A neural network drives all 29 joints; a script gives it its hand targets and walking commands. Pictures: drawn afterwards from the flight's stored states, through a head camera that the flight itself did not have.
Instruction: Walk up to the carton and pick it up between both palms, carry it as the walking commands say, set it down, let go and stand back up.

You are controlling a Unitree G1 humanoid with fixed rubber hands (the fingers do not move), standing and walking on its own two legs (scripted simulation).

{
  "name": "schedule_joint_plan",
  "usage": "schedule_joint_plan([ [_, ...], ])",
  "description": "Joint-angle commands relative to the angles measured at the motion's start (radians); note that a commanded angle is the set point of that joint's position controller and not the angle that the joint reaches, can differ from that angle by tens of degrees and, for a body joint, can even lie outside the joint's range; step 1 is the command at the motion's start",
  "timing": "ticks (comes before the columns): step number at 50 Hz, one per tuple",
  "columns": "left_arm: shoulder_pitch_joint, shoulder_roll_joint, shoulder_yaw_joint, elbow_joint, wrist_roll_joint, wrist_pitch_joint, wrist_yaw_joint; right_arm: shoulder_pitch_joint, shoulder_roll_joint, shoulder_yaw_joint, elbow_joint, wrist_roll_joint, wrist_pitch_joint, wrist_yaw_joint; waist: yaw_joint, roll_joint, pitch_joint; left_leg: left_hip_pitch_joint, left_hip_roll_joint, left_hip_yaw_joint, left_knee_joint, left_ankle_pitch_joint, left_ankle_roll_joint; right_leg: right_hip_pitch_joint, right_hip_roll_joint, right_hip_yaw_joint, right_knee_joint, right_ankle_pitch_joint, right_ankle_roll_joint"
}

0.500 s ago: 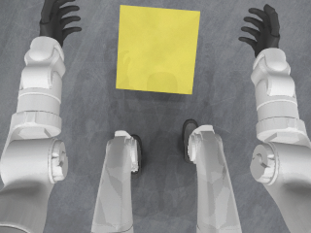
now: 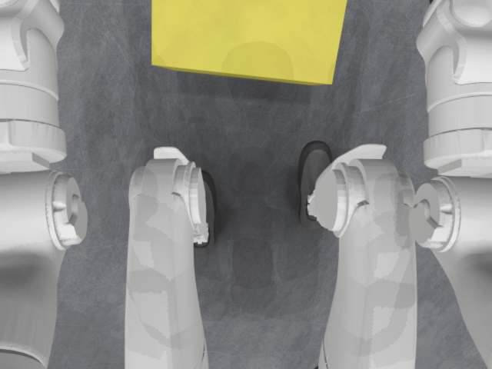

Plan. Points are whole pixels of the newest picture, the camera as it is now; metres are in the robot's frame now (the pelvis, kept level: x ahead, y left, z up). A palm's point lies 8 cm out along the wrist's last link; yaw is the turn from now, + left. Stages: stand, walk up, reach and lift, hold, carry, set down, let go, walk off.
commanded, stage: reach and lift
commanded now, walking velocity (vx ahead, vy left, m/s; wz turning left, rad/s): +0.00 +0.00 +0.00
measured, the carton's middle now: out of the picture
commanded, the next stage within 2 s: none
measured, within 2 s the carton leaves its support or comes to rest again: neither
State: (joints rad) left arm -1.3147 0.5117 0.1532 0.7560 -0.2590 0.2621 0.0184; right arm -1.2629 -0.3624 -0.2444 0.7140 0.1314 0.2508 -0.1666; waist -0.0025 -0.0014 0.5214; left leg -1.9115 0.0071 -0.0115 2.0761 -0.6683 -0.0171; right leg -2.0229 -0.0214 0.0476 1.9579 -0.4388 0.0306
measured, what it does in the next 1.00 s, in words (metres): lowers itself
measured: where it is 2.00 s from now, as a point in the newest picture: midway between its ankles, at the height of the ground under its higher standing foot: (256, 213)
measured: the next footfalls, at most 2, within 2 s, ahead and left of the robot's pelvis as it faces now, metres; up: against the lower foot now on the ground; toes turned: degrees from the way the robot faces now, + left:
none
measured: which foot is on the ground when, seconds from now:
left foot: down 0.00-1.00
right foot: down 0.00-1.00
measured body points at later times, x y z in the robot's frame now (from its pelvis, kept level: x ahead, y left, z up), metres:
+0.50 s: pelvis +0.02 +0.00 -0.07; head +0.39 +0.01 +0.16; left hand +0.55 +0.21 -0.28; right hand +0.54 -0.27 -0.27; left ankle +0.10 +0.13 -0.40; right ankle +0.16 -0.14 -0.40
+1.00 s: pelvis +0.02 +0.00 -0.08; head +0.40 +0.01 +0.15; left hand +0.56 +0.20 -0.28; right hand +0.55 -0.26 -0.28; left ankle +0.10 +0.13 -0.40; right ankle +0.16 -0.14 -0.40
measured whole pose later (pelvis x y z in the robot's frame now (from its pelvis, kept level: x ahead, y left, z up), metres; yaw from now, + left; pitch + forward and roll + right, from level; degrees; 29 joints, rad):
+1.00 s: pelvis +0.02 +0.00 -0.08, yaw +0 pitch +32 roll -1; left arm -1.35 0.45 0.02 0.99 -0.26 0.06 0.02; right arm -1.35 -0.56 0.02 1.10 0.34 0.04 -0.06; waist -0.01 0.00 0.51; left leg -2.15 -0.01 -0.03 2.34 -0.76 -0.02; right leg -2.27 -0.02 0.05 2.21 -0.49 0.05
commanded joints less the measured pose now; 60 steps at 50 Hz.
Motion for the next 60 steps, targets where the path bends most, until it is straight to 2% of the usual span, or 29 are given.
schedule_joint_plan([
  [1,-0.443,0.144,-0.072,0.077,0.013,-0.073,-0.024,-0.329,-0.171,-0.021,0.108,0.075,-0.075,0.039,-0.133,0.084,-1.485,0.213,-0.036,0.038,-0.267,0.123,0.009,0.598,0.023,-0.163,-0.079,0.137,-0.007],
  [5,-0.448,0.105,-0.099,0.12,0.018,-0.111,-0.027,-0.348,-0.151,-0.013,0.132,0.08,-0.126,0.05,-0.126,0.077,-1.448,0.186,-0.034,0.023,-0.215,0.177,0.004,0.599,0.02,-0.164,-0.017,0.209,-0.002],
  [10,-0.42,0.058,-0.125,0.158,0.026,-0.146,-0.035,-0.307,-0.077,0.039,0.227,0.131,-0.158,0.083,-0.091,0.066,-1.302,0.152,-0.025,0.004,-0.168,0.24,-0.001,0.515,0.018,-0.153,0.036,0.253,0.013],
  [11,-0.411,0.05,-0.13,0.167,0.025,-0.152,-0.034,-0.298,-0.074,0.041,0.244,0.138,-0.165,0.087,-0.093,0.065,-1.278,0.141,-0.022,0.001,-0.158,0.25,-0.002,0.501,0.018,-0.15,0.044,0.263,0.013],
  [18,-0.378,0.057,-0.14,0.212,0.048,-0.192,-0.023,-0.282,-0.033,0.109,0.342,0.226,-0.203,0.116,-0.043,0.05,-1.183,0.096,-0.008,-0.018,-0.089,0.29,-0.002,0.442,0.007,-0.127,0.115,0.301,0.022],
  [20,-0.379,0.043,-0.162,0.222,0.036,-0.201,-0.025,-0.286,-0.018,0.141,0.371,0.254,-0.21,0.123,-0.042,0.039,-1.153,0.079,-0.002,-0.023,-0.068,0.291,-0.001,0.432,0.001,-0.117,0.132,0.309,0.025],
  [22,-0.395,0.046,-0.177,0.176,0.026,-0.215,-0.021,-0.298,-0.014,0.166,0.357,0.278,-0.221,0.126,-0.031,0.039,-1.181,0.084,0.002,-0.022,-0.047,0.324,-0.003,0.453,-0.005,-0.106,0.152,0.349,0.024],
  [27,-0.356,0.055,-0.183,0.151,0.002,-0.235,-0.002,-0.303,-0.027,0.205,0.328,0.332,-0.241,0.121,-0.002,0.016,-1.312,0.14,0.007,-0.017,-0.012,0.394,0.001,0.502,-0.006,-0.094,0.187,0.408,0.023],
  [29,-0.342,0.036,-0.202,0.15,-0.017,-0.234,-0.002,-0.296,-0.027,0.218,0.313,0.342,-0.243,0.119,-0.01,0.011,-1.323,0.14,0.006,-0.017,-0.016,0.396,0.004,0.502,-0.003,-0.099,0.189,0.412,0.021],
  [33,-0.304,0.023,-0.189,0.177,-0.007,-0.233,0.002,-0.248,-0.04,0.188,0.34,0.319,-0.244,0.116,-0.029,0.031,-1.307,0.154,0.004,-0.018,-0.021,0.402,0.001,0.46,0.0,-0.106,0.186,0.403,0.02],
  [51,-0.351,-0.117,-0.247,0.176,-0.027,-0.244,0.005,-0.292,0.107,0.259,0.338,0.343,-0.255,0.116,-0.009,0.029,-1.297,0.16,-0.009,-0.02,-0.039,0.418,0.012,0.427,0.017,-0.1,0.16,0.387,0.02],
  [60,-0.401,-0.26,-0.26,0.207,-0.001,-0.246,-0.022,-0.324,0.252,0.254,0.385,0.313,-0.259,0.143,-0.011,0.028,-1.251,0.121,-0.023,-0.018,-0.046,0.415,0.009,0.378,0.032,-0.1,0.151,0.376,0.018],
])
